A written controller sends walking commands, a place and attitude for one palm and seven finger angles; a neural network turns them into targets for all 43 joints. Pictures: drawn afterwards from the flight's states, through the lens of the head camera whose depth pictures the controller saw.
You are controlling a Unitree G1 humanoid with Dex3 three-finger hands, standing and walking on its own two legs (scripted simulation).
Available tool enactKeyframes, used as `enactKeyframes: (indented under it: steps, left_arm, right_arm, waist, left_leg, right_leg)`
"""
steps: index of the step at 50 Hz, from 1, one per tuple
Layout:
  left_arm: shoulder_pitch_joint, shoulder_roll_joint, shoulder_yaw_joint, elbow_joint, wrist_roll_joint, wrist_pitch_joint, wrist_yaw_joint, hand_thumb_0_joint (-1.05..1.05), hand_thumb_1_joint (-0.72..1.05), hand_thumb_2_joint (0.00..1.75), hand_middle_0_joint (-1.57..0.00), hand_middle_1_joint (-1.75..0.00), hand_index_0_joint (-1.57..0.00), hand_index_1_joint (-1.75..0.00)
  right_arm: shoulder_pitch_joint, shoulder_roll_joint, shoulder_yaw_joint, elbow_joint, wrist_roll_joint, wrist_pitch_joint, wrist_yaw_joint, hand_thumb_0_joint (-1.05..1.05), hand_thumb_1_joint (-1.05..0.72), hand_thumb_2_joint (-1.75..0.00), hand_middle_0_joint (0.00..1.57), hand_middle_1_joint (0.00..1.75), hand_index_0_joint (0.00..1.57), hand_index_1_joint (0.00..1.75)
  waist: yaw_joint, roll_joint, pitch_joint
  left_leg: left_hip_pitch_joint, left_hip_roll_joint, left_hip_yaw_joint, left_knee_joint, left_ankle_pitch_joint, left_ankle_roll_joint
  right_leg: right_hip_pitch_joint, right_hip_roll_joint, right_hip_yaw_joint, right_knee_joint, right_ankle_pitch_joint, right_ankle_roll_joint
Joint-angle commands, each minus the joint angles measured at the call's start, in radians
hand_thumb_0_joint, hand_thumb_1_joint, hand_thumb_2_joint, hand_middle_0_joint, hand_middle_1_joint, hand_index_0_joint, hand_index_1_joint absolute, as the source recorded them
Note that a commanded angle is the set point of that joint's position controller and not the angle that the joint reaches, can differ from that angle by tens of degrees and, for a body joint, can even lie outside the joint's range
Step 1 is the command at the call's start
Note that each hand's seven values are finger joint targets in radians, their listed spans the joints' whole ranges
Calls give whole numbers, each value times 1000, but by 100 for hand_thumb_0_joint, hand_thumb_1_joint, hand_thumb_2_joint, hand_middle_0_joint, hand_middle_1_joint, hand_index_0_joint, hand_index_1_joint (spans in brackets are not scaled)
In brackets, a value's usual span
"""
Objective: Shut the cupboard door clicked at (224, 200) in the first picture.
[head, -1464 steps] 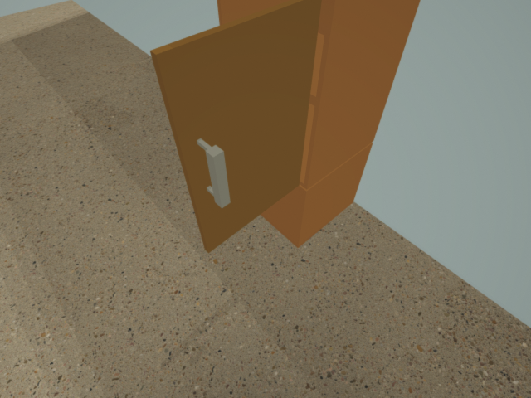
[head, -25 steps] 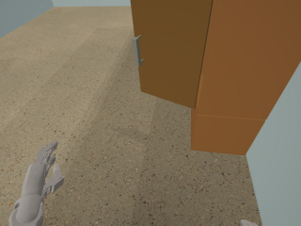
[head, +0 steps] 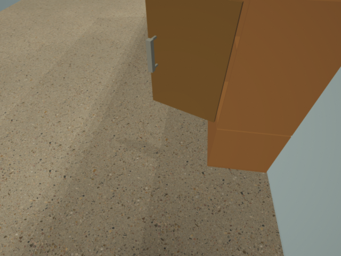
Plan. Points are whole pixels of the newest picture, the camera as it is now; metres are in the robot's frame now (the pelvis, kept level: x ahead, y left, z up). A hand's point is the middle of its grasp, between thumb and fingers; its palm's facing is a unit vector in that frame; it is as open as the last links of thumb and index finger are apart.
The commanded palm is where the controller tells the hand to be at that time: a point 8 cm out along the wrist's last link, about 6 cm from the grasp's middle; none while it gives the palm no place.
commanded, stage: let the arm hang, fingers relaxed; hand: left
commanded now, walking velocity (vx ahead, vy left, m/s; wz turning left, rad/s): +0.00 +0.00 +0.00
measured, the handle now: (153, 54) +0.97 +0.14 -0.03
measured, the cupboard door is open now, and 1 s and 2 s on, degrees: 69 69 69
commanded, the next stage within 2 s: look to check the result in 0.48 s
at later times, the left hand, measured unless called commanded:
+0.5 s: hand out of the picture +0.01 +0.19 -0.18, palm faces +0.01 -0.98 -0.20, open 7.4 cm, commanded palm none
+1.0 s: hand out of the picture +0.04 +0.24 -0.16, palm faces -0.01 -0.95 -0.30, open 7.4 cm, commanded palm none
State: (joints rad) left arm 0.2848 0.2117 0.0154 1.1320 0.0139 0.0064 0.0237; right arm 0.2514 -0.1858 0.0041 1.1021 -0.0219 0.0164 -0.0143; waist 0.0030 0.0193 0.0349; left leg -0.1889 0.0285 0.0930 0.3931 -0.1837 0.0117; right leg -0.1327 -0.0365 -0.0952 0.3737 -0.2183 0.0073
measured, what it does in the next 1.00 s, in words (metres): stands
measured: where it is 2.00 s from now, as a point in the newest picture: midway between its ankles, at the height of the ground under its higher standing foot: outside the picture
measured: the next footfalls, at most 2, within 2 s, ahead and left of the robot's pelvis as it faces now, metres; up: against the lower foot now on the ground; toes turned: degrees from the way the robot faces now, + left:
right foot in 1.90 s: +0.08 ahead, -0.14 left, +0.00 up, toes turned +23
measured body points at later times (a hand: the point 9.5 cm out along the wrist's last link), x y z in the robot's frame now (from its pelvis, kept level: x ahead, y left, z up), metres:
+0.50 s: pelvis +0.00 +0.01 +0.00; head +0.00 +0.01 +0.45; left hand +0.01 +0.24 -0.16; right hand +0.01 -0.22 -0.16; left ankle +0.02 +0.11 -0.75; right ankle -0.01 -0.12 -0.75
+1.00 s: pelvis +0.00 +0.01 +0.00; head +0.01 +0.01 +0.45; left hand +0.04 +0.29 -0.14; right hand +0.04 -0.26 -0.15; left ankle +0.02 +0.11 -0.75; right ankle -0.01 -0.12 -0.75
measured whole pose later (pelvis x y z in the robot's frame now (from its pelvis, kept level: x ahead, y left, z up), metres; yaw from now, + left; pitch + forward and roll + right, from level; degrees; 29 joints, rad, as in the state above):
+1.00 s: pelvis +0.00 +0.01 +0.00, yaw -1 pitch -2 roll +0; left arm 0.19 0.27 0.02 1.14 0.02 -0.01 0.01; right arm 0.18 -0.28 -0.02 1.12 -0.02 0.00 -0.01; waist 0.00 0.01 0.04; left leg -0.14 0.01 0.11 0.33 -0.16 0.03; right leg -0.10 -0.05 -0.08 0.33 -0.19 0.02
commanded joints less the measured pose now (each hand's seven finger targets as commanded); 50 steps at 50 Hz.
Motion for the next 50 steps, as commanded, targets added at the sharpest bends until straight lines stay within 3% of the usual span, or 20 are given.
enactKeyframes:
  steps: [1, 11, 24, 35, 50]
  left_arm:
    - [25, 104, 13, -26, -2, -19, 3, 0, 90, 90, -20, -30, -20, -30]
    - [36, 97, 17, -8, 0, -21, 9, 0, 90, 90, -20, -30, -20, -30]
    - [17, 97, 21, -15, 1, -20, 8, 0, 90, 90, -20, -30, -20, -30]
    - [-21, 145, 30, -24, 3, -24, 3, 0, 90, 90, -20, -30, -20, -30]
    - [-115, 254, 36, -41, 3, -34, -7, 0, 90, 90, -20, -30, -20, -30]
  right_arm:
    - [35, -120, -23, -18, 6, -20, -9, 0, -90, -90, 20, 30, 20, 30]
    - [43, -113, -24, 4, 7, -30, -13, 0, -90, -90, 20, 30, 20, 30]
    - [40, -121, -30, 1, 5, -32, -14, 0, -90, -90, 20, 30, 20, 30]
    - [3, -176, -42, -11, 7, -35, -13, 0, -90, -90, 20, 30, 20, 30]
    - [-98, -281, -51, -29, 8, -40, -3, 0, -90, -90, 20, 30, 20, 30]
  waist:
    - [-8, -36, 20]
    - [-6, -19, 26]
    - [-8, 2, 45]
    - [-10, -20, 31]
    - [-10, -18, -10]
  left_leg:
    - [19, 94, -93, -95, 31, 5]
    - [20, 96, -95, -105, 78, 10]
    - [7, 93, -100, -129, 26, 8]
    - [34, 102, -105, -133, 38, 13]
    - [70, 112, -120, -142, 71, 11]
  right_leg:
    - [-53, -84, 94, -88, 21, -37]
    - [-34, -82, 92, -70, 64, -31]
    - [-34, -84, 94, -73, 44, -30]
    - [-31, -88, 99, -86, 48, -33]
    - [-6, -104, 112, -116, 73, -38]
